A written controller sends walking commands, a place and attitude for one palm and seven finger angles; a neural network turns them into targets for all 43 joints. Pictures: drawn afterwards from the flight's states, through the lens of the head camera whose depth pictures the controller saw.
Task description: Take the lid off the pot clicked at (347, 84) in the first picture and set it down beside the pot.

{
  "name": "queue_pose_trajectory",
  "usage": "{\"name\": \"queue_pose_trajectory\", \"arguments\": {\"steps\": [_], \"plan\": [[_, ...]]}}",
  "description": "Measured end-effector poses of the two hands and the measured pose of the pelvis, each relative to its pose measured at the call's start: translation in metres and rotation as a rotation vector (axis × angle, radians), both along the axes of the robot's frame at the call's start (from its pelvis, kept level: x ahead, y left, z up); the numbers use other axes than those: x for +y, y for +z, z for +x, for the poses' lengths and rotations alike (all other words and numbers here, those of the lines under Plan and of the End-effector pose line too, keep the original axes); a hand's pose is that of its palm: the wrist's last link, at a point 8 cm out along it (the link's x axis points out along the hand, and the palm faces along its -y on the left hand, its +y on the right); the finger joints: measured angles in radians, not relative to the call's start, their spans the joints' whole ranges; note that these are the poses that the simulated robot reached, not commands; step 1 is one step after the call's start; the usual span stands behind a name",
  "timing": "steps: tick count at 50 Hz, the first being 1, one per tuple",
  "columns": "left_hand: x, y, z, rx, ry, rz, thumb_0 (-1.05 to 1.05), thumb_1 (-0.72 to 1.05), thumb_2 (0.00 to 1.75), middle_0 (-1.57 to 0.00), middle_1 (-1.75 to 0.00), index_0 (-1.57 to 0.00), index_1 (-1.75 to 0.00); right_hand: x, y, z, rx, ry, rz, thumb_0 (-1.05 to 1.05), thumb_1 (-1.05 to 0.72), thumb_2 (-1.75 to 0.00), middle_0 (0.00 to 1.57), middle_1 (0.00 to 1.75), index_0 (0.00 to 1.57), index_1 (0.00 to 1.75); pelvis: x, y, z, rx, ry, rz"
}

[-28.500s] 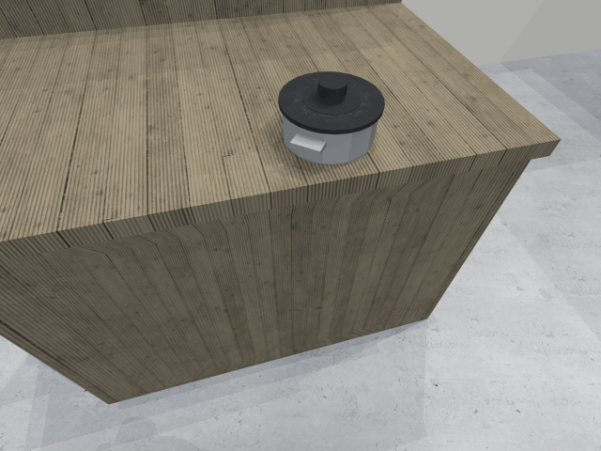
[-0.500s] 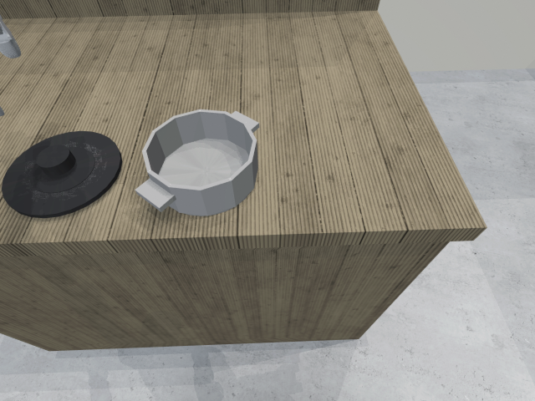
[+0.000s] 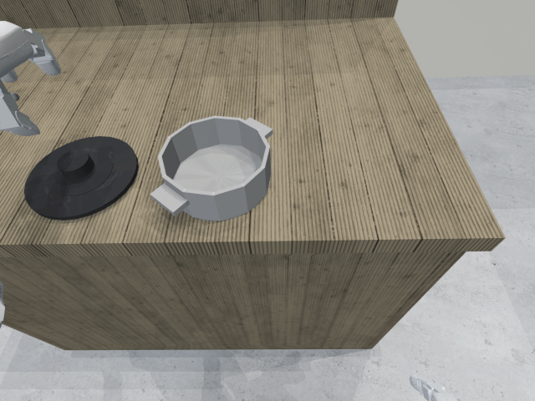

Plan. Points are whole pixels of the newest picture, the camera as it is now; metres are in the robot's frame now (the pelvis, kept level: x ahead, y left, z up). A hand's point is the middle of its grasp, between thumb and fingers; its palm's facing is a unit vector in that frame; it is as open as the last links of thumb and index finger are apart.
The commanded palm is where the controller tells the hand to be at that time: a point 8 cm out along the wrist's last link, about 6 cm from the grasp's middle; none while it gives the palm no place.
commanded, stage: draw the hand back to the body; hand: left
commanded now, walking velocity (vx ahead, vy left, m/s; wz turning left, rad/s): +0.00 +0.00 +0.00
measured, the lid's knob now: (75, 164) +0.46 +0.32 +0.09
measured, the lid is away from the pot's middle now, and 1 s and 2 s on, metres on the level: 0.23 0.23 0.23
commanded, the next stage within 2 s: step back with the hand held close in 1.90 s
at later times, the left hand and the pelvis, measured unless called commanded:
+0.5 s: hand (5, 80) +0.37 +0.25 +0.30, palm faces +0.46 -0.87 -0.18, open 10.6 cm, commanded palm +0.31 +0.29 +0.30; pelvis +0.00 -0.02 +0.00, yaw -1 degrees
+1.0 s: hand out of the picture +0.29 +0.24 +0.30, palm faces +0.50 -0.85 -0.16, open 8.3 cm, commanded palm +0.23 +0.27 +0.29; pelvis -0.01 -0.03 +0.00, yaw -1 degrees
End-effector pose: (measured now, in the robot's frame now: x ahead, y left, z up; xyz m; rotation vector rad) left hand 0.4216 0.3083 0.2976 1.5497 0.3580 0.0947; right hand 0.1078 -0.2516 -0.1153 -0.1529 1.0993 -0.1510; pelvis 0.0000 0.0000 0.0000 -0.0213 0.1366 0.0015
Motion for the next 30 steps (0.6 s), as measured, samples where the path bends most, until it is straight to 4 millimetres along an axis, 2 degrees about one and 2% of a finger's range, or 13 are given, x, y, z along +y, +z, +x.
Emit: {"name": "queue_pose_trajectory", "arguments": {"steps": [7,10,12,14,17,22,30], "plan": [[0.000,-0.002,-0.026,-0.016,0.001,0.003,0.00,-0.11,0.87,-0.47,-0.66,-0.47,-0.66,0.010,0.007,0.037,-0.088,0.073,0.021,0.01,-0.91,-0.90,0.20,0.30,0.20,0.30,-0.001,0.000,-0.003,-0.015,0.014,0.001],[-0.008,0.001,-0.037,-0.298,-0.167,-0.449,0.00,-0.11,0.86,-0.47,-0.66,-0.48,-0.66,0.017,0.014,0.047,-0.166,0.107,0.019,0.01,-0.91,-0.90,0.20,0.30,0.20,0.30,-0.004,0.000,-0.005,-0.048,0.014,0.002],[-0.013,0.001,-0.046,-0.506,-0.241,-0.685,0.00,-0.11,0.86,-0.47,-0.66,-0.48,-0.66,0.022,0.019,0.049,-0.200,0.125,0.018,0.01,-0.91,-0.90,0.20,0.30,0.20,0.30,-0.007,0.001,-0.005,-0.066,0.005,0.001],[-0.016,0.000,-0.056,-0.674,-0.272,-0.850,0.00,-0.11,0.86,-0.47,-0.66,-0.48,-0.66,0.025,0.023,0.050,-0.221,0.133,0.012,0.01,-0.91,-0.90,0.20,0.30,0.20,0.30,-0.010,0.001,-0.004,-0.083,0.000,0.000],[-0.018,-0.001,-0.069,-0.854,-0.280,-0.993,0.00,-0.10,0.86,-0.47,-0.66,-0.47,-0.66,0.024,0.025,0.047,-0.240,0.138,-0.001,0.01,-0.91,-0.90,0.20,0.30,0.20,0.30,-0.014,0.002,-0.002,-0.104,-0.006,-0.003],[-0.014,-0.001,-0.081,-1.003,-0.242,-1.082,0.00,-0.04,0.87,-0.45,-0.63,-0.45,-0.63,0.014,0.023,0.038,-0.231,0.124,-0.016,0.01,-0.91,-0.90,0.20,0.30,0.20,0.30,-0.018,0.002,0.000,-0.121,-0.011,-0.003],[-0.018,0.001,-0.105,-1.078,-0.246,-1.070,0.00,0.12,0.87,-0.40,-0.57,-0.40,-0.57,-0.006,0.016,0.029,-0.210,0.097,-0.032,0.01,-0.91,-0.90,0.20,0.30,0.20,0.30,-0.022,0.003,0.001,-0.131,-0.012,-0.001]]}}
